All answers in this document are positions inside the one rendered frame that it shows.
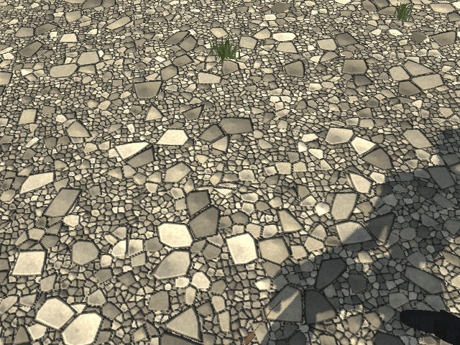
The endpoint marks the right robot hand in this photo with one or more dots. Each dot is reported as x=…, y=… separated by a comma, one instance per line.
x=443, y=324

